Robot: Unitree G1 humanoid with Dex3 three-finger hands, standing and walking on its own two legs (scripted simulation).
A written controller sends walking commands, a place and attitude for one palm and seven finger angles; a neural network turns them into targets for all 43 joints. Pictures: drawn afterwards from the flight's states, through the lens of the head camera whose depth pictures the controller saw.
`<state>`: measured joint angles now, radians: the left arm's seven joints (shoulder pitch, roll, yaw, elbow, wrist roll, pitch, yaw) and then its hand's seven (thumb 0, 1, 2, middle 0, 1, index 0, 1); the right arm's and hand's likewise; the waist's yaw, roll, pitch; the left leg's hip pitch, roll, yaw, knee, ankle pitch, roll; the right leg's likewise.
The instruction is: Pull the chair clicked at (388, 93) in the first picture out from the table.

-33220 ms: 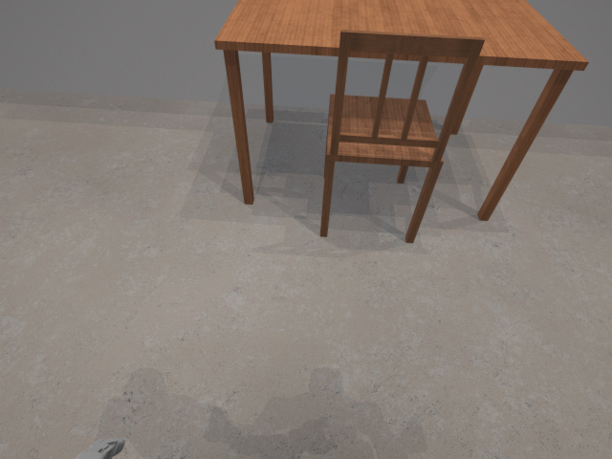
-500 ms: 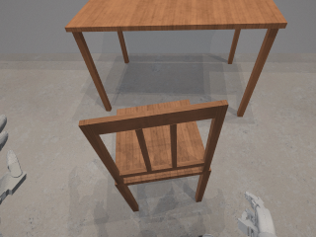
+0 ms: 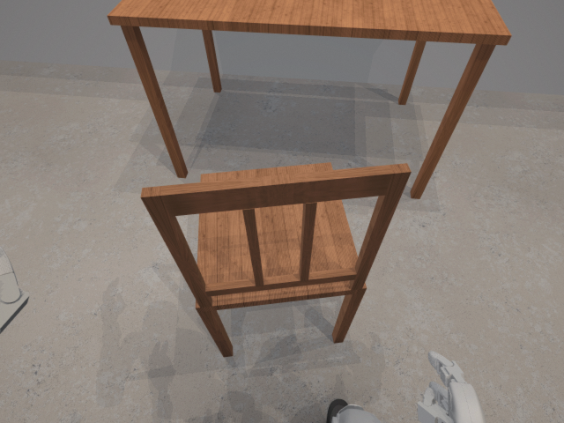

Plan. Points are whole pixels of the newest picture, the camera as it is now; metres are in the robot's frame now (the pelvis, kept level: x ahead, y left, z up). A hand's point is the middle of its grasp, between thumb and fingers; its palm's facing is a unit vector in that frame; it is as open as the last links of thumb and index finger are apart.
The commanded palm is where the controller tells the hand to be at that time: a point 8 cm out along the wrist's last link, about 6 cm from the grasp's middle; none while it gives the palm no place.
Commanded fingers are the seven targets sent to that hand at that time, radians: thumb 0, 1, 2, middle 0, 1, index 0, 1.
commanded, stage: step back with the hand held close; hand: left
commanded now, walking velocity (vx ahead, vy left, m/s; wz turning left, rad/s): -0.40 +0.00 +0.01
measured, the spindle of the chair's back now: (254, 249) +0.42 +0.08 -0.09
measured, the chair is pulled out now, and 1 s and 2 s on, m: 0.57 0.57 0.57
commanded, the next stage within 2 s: stop stepping back and stand still in 1.48 s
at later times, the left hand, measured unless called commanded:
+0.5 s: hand (38, 278) +0.22 +0.25 +0.17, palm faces +0.44 -0.75 -0.49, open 7.4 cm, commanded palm +0.15 +0.30 +0.19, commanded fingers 0.00 0.90 0.90 -0.20 -0.30 -0.20 -0.30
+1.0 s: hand (24, 309) +0.19 +0.25 +0.17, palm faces +0.40 -0.75 -0.53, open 7.4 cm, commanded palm +0.13 +0.29 +0.19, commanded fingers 0.00 0.90 0.90 -0.20 -0.30 -0.20 -0.30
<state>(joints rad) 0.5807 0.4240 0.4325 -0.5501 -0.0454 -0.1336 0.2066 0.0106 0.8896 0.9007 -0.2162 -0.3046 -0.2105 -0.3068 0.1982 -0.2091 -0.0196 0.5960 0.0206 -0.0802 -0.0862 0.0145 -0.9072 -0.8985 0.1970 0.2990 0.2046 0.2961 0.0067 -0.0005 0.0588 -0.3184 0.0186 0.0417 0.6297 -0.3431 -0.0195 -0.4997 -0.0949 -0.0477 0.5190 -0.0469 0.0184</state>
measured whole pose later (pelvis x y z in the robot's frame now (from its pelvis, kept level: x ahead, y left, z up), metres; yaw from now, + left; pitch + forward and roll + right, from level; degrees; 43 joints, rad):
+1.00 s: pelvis -0.01 -0.01 +0.00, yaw +1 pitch +2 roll +1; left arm 0.61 0.45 0.46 -0.60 -0.04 -0.21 0.19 0.01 0.89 0.90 -0.22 -0.30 -0.21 -0.31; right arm 0.13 -0.19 -0.04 0.64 0.01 -0.08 -0.08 0.01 -0.91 -0.90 0.20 0.30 0.21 0.30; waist -0.01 -0.03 0.07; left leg -0.33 0.03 0.03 0.65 -0.32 -0.01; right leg -0.53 -0.07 -0.04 0.68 -0.23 0.02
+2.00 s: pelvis -0.20 -0.04 +0.01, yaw +0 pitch -3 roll +0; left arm 0.57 0.45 0.42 -0.47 -0.02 -0.21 0.16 0.01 0.89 0.90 -0.22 -0.30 -0.21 -0.31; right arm 0.31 -0.22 -0.03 0.67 0.03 -0.16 -0.06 0.01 -0.91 -0.90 0.19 0.30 0.20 0.30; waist 0.00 0.01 -0.03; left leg -0.25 0.03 0.01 0.60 -0.31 0.00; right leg -0.28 -0.02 -0.03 0.56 -0.24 0.01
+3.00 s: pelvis -0.21 -0.02 +0.02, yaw -1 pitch -1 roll -1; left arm 0.29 0.20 -0.02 1.02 0.00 0.02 0.03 -0.01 0.93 0.90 -0.20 -0.30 -0.20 -0.30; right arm 0.32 -0.17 -0.01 0.99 -0.02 0.02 -0.02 0.01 -0.91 -0.90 0.20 0.30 0.20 0.30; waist -0.01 0.05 0.08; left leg -0.21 -0.01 0.06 0.44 -0.22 0.05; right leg -0.16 -0.03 -0.02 0.41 -0.24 0.03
